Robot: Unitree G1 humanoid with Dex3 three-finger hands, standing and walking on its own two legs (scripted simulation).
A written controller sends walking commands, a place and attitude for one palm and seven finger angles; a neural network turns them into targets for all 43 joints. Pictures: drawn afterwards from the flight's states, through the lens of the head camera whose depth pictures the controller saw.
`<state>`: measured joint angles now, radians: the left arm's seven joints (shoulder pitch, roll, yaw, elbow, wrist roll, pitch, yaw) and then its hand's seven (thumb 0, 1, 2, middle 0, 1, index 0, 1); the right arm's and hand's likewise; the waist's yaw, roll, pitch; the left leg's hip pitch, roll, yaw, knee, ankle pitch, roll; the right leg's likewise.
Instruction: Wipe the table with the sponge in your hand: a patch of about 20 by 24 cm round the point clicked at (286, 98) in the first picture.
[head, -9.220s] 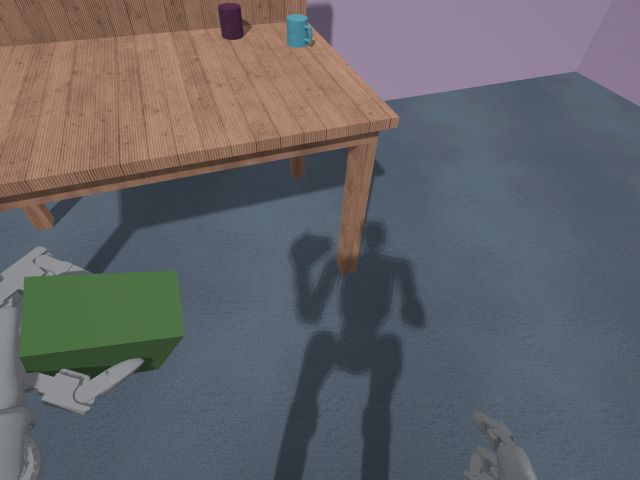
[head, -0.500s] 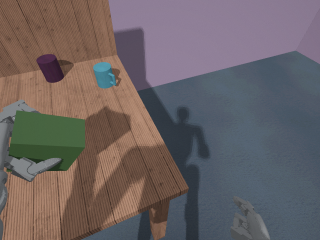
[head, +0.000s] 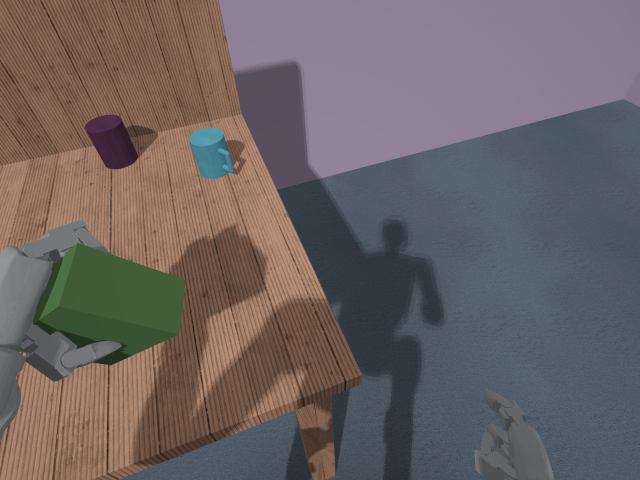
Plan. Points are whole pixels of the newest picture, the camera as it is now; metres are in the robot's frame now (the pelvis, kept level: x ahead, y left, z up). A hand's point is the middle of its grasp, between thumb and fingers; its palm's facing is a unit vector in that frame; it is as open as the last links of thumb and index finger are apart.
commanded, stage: turn the palm down, sponge in hand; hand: left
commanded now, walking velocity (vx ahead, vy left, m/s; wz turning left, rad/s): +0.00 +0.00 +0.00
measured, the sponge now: (113, 316) +0.24 +0.25 +0.13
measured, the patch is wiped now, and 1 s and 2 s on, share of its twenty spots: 0.00 0.00 0.00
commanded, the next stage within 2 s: move the sponge above the wiping area in 1.48 s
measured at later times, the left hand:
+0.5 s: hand (53, 286) +0.26 +0.32 +0.15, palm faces +0.24 -0.31 -0.92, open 9.9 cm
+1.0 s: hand (54, 299) +0.25 +0.32 +0.14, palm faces +0.09 -0.11 -0.99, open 9.9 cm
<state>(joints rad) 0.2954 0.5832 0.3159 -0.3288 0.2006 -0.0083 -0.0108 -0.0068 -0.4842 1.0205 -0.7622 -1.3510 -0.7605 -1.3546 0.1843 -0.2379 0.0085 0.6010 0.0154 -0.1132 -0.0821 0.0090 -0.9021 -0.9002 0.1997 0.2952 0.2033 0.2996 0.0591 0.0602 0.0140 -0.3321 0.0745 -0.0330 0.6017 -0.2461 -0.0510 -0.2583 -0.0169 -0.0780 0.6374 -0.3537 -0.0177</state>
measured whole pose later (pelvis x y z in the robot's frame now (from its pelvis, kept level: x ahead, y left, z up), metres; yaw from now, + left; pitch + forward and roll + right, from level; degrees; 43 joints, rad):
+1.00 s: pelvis +0.03 +0.03 +0.01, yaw +1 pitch -1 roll +0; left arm 0.18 0.56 0.02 -0.33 0.80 0.43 -0.03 0.00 -0.48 1.02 -0.76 -1.35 -0.76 -1.35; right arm 0.02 -0.25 0.06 0.62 0.05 0.04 -0.07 0.01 -0.90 -0.90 0.20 0.30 0.20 0.30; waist 0.12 0.11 0.00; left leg -0.25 0.03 -0.02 0.49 -0.22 -0.03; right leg -0.15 -0.06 -0.07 0.48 -0.31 0.02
